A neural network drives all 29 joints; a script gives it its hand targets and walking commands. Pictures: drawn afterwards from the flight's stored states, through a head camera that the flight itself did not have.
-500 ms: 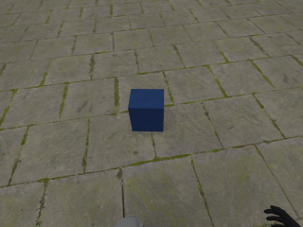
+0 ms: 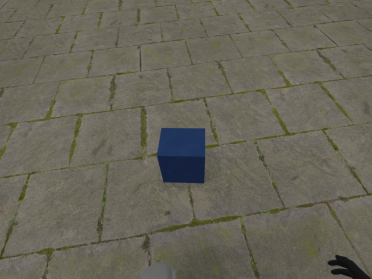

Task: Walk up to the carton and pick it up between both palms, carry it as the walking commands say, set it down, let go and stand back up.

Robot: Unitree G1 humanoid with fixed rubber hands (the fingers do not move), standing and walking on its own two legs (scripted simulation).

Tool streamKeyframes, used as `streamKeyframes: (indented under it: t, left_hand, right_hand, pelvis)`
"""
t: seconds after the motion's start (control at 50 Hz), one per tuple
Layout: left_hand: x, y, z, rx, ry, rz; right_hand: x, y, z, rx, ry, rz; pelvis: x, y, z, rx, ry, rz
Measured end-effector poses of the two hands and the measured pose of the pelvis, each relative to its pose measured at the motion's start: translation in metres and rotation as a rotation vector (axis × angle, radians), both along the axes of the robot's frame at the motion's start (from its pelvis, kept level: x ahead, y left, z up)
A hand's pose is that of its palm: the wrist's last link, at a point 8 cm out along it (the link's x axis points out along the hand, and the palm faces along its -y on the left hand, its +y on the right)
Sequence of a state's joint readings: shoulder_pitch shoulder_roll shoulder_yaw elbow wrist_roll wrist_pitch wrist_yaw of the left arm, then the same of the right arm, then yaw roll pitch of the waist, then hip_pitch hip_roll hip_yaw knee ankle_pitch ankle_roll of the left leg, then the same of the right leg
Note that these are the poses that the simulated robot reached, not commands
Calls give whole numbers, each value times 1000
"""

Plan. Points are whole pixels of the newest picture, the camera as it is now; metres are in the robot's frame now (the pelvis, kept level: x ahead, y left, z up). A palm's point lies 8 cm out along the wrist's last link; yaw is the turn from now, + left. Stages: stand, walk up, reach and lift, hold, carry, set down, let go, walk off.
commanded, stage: walk up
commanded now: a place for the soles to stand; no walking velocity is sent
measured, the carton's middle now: (183, 156) +0.82 +0.06 -0.61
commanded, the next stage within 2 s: none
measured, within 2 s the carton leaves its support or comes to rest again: neither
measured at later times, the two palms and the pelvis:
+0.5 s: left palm (54, 234) +0.23 +0.34 -0.08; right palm (338, 217) +0.25 -0.33 -0.07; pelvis +0.15 +0.00 +0.00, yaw +0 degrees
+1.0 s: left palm (78, 187) +0.36 +0.33 -0.09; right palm (323, 185) +0.33 -0.33 -0.07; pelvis +0.25 +0.00 -0.01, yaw +0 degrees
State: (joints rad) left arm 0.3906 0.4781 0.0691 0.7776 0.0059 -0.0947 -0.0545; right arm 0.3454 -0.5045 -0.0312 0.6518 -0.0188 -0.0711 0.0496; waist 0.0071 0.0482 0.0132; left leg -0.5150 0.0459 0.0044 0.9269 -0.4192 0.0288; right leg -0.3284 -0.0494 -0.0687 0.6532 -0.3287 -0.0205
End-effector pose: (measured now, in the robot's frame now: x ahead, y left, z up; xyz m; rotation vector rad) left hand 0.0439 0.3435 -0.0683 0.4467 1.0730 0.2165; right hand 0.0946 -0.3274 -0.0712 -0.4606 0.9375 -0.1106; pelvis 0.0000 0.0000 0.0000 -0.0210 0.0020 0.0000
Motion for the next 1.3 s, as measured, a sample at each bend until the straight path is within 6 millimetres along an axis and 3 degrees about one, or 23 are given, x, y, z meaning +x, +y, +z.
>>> streamKeyframes:
  t: [0.1,0.18,0.26,0.36,0.44,0.54,0.6,0.68,0.82,0.92,1.06,1.3]
  left_hand:
    - [33,15,-19,-27,27,6]
    - [88,12,-21,-60,-28,-30]
    - [141,6,-11,-76,-101,-54]
    - [183,-1,-1,-58,-126,-68]
    - [193,-4,-8,-28,-129,-40]
    - [182,4,-9,-18,-31,-5]
    - [187,12,-16,-27,17,9]
    - [217,14,-30,-53,22,2]
    - [285,2,-21,-75,-64,-29]
    - [304,-7,-22,-43,-89,-31]
    - [325,-16,-18,-38,-89,-59]
    - [346,-20,-11,-33,-128,-70]
  right_hand:
    - [34,19,-1,-15,-6,-4]
    - [52,26,10,-31,-14,-20]
    - [74,19,27,-56,-19,-21]
    - [103,0,28,-75,-3,-8]
    - [131,-11,9,-68,1,2]
    - [163,4,3,-29,-3,-4]
    - [177,14,3,-29,-1,-12]
    - [194,22,3,-55,-11,-32]
    - [221,7,23,-101,-7,-29]
    - [232,-10,9,-97,4,-38]
    - [239,2,-4,-41,15,-61]
    - [242,-4,-4,-46,18,-57]
  pelvis:
    - [36,18,-8,-12,1,-5]
    - [60,23,-3,-14,-13,-9]
    - [83,21,6,-12,-18,-9]
    - [111,12,8,-1,-6,-10]
    - [136,2,-7,9,-14,0]
    - [166,6,-4,1,-15,6]
    - [183,14,-5,-6,-9,1]
    - [204,22,-9,-9,-20,-2]
    - [230,15,0,-7,-14,-1]
    - [242,3,-9,11,-14,0]
    - [252,-1,-8,15,-10,2]
    - [254,-4,-8,18,-7,3]
